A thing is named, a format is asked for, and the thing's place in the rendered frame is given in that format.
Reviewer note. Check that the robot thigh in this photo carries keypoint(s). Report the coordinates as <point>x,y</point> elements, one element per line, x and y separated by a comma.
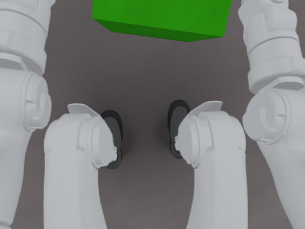
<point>220,192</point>
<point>80,145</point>

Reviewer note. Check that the carton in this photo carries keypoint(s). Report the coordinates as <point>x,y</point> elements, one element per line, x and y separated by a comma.
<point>179,20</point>

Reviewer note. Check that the left robot upper arm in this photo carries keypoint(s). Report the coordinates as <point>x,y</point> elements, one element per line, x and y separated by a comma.
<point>25,106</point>

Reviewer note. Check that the robot left thigh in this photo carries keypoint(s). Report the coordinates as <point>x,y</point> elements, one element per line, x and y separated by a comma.
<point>80,145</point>

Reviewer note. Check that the robot right thigh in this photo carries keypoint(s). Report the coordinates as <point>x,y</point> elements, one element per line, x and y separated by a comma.
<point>220,192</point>

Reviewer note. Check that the left robot forearm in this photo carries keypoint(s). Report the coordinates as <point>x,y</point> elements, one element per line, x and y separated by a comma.
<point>24,27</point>

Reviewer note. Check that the right robot upper arm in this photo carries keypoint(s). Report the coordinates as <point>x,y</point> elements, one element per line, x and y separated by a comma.
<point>275,119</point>

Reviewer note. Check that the right robot forearm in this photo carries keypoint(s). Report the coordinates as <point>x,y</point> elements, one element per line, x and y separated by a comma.
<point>273,47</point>

